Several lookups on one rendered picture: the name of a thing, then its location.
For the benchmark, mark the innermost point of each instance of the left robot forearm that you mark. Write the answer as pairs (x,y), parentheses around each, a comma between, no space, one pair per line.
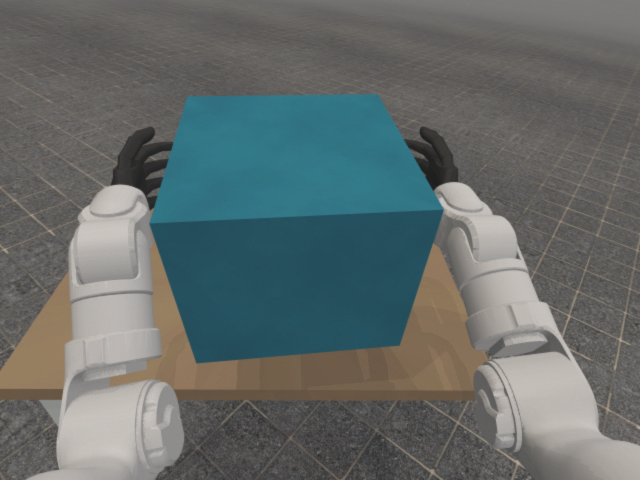
(110,286)

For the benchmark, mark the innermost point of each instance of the robot left hand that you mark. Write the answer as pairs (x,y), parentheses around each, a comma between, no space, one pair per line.
(131,169)

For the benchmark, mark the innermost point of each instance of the robot right upper arm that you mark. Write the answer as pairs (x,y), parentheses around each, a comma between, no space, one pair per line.
(539,408)

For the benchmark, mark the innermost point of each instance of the robot right hand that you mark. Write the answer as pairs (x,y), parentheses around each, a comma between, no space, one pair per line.
(439,168)

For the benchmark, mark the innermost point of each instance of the table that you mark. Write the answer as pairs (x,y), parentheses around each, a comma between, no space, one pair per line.
(434,362)

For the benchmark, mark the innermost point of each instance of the right robot forearm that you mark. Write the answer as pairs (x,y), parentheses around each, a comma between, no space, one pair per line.
(505,315)

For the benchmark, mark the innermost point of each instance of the robot left upper arm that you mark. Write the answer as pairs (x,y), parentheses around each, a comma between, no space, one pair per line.
(125,432)

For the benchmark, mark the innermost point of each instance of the carton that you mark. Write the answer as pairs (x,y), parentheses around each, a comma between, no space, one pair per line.
(292,224)

